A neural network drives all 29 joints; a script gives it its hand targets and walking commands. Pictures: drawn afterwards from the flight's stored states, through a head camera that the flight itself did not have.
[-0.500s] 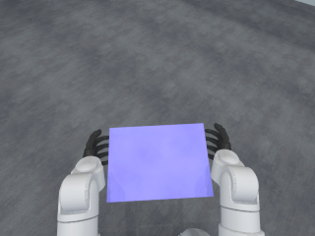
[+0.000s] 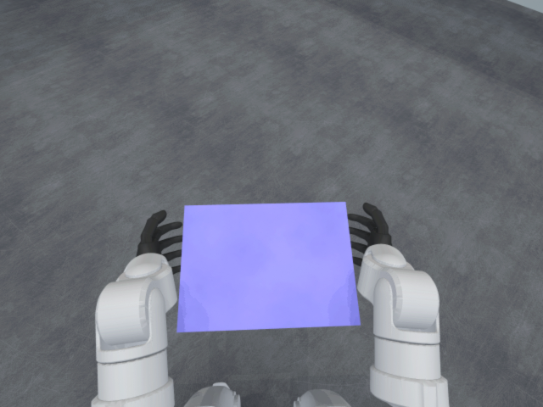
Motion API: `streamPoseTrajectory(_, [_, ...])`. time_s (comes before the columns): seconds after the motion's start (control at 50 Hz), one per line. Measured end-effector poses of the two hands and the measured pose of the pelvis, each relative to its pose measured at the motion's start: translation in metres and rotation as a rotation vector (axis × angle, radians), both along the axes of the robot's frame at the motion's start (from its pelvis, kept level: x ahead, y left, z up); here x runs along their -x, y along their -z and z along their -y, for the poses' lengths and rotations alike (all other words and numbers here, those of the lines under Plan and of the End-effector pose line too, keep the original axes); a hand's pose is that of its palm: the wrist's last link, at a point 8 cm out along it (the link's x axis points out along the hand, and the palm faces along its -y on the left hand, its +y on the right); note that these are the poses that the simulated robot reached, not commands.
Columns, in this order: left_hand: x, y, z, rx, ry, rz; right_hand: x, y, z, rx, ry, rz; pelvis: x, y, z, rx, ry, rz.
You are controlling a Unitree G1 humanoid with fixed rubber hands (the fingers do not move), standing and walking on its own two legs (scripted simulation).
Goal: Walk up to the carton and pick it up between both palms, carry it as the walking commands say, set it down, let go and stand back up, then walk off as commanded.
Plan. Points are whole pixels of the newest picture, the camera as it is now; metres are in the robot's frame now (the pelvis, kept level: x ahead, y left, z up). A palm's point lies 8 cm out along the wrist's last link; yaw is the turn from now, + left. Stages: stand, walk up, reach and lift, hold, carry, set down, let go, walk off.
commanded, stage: carry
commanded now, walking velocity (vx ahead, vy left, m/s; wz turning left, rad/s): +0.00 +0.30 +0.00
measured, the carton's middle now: (266, 273) +0.31 +0.01 -0.04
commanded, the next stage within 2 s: none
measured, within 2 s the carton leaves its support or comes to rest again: neither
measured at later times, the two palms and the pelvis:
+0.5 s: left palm (76, 170) +0.42 +0.29 +0.09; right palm (277, 154) +0.47 -0.01 +0.08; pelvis +0.15 +0.11 +0.02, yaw +6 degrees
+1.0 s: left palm out of the picture +0.42 +0.39 +0.11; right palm (211, 140) +0.47 +0.10 +0.10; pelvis +0.15 +0.20 +0.03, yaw +8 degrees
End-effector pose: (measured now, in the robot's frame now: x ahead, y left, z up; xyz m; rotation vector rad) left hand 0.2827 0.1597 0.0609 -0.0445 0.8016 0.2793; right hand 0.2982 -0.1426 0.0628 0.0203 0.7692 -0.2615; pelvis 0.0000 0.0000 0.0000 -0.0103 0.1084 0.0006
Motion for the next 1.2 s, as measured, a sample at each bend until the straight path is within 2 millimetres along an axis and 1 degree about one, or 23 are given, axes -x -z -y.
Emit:
streamPoseTrajectory(0.06, [-0.029, -0.004, -0.008, 0.007, 0.005, -0.018, -0.028, -0.006, -0.008, 0.008, 0.006, -0.020, -0.027, -0.011, -0.009, 0.012, 0.006, -0.017])
streamPoseTrajectory(0.12, [-0.056, -0.009, -0.015, 0.010, 0.003, -0.019, -0.055, -0.012, -0.016, 0.011, 0.004, -0.021, -0.054, -0.017, -0.015, 0.015, 0.005, -0.019])
streamPoseTrajectory(0.22, [-0.097, -0.017, -0.030, -0.013, -0.024, 0.034, -0.105, -0.017, -0.031, -0.005, -0.013, 0.034, -0.096, -0.010, -0.024, -0.003, -0.029, 0.017])
streamPoseTrajectory(0.28, [-0.110, -0.029, -0.047, -0.035, -0.049, 0.045, -0.126, -0.022, -0.049, -0.033, -0.034, 0.044, -0.116, -0.014, -0.035, -0.008, -0.054, 0.047])
streamPoseTrajectory(0.34, [-0.121, -0.039, -0.066, -0.042, -0.070, 0.051, -0.143, -0.031, -0.069, -0.040, -0.055, 0.050, -0.130, -0.021, -0.050, -0.026, -0.075, 0.044])
streamPoseTrajectory(0.4, [-0.130, -0.038, -0.086, -0.036, -0.079, 0.036, -0.155, -0.031, -0.089, -0.034, -0.065, 0.036, -0.139, -0.025, -0.068, -0.040, -0.083, 0.017])
streamPoseTrajectory(0.46, [-0.136, -0.031, -0.114, -0.029, -0.089, 0.023, -0.163, -0.025, -0.117, -0.030, -0.075, 0.023, -0.147, -0.020, -0.092, -0.032, -0.094, 0.013])
streamPoseTrajectory(0.52, [-0.140, -0.027, -0.137, -0.012, -0.108, 0.003, -0.169, -0.021, -0.140, -0.028, -0.096, -0.002, -0.153, -0.021, -0.110, -0.017, -0.100, 0.019])
streamPoseTrajectory(0.6, [-0.147, -0.022, -0.154, 0.013, -0.108, 0.003, -0.178, -0.026, -0.158, 0.003, -0.089, -0.002, -0.159, -0.023, -0.126, 0.002, -0.097, 0.008])
streamPoseTrajectory(0.68, [-0.151, -0.020, -0.167, 0.016, -0.112, 0.003, -0.184, -0.026, -0.171, 0.008, -0.090, -0.002, -0.163, -0.022, -0.138, 0.002, -0.098, 0.001])
streamPoseTrajectory(0.78, [-0.153, -0.019, -0.176, -0.012, -0.110, 0.004, -0.184, -0.017, -0.180, -0.019, -0.087, -0.002, -0.164, -0.017, -0.149, -0.022, -0.095, 0.006])
streamPoseTrajectory(0.84, [-0.147, -0.025, -0.186, -0.033, -0.116, 0.008, -0.181, -0.017, -0.190, -0.040, -0.093, 0.004, -0.162, -0.017, -0.158, -0.023, -0.104, 0.049])
streamPoseTrajectory(0.92, [-0.140, -0.045, -0.207, -0.047, -0.132, 0.041, -0.179, -0.034, -0.212, -0.054, -0.109, 0.037, -0.160, -0.025, -0.176, -0.048, -0.121, 0.076])
streamPoseTrajectory(0.96, [-0.137, -0.052, -0.219, -0.052, -0.133, 0.051, -0.177, -0.040, -0.224, -0.060, -0.111, 0.048, -0.158, -0.028, -0.188, -0.054, -0.124, 0.067])
streamPoseTrajectory(1.02, [-0.130, -0.053, -0.242, -0.049, -0.143, 0.045, -0.172, -0.042, -0.248, -0.056, -0.124, 0.042, -0.152, -0.031, -0.209, -0.059, -0.135, 0.052])
streamPoseTrajectory(1.06, [-0.122, -0.050, -0.262, -0.041, -0.153, 0.037, -0.168, -0.041, -0.268, -0.047, -0.136, 0.035, -0.146, -0.031, -0.225, -0.058, -0.146, 0.048])
streamPoseTrajectory(1.1, [-0.115, -0.044, -0.283, -0.035, -0.159, 0.044, -0.162, -0.038, -0.290, -0.040, -0.140, 0.042, -0.141, -0.024, -0.244, -0.036, -0.154, 0.058])
streamPoseTrajectory(1.14, [-0.104, -0.040, -0.302, -0.020, -0.173, 0.044, -0.155, -0.036, -0.310, -0.029, -0.154, 0.041, -0.134, -0.021, -0.260, -0.028, -0.164, 0.085])
streamPoseTrajectory(1.2, [-0.093, -0.038, -0.322, 0.011, -0.176, 0.042, -0.144, -0.042, -0.329, -0.002, -0.158, 0.038, -0.125, -0.023, -0.277, -0.005, -0.163, 0.096])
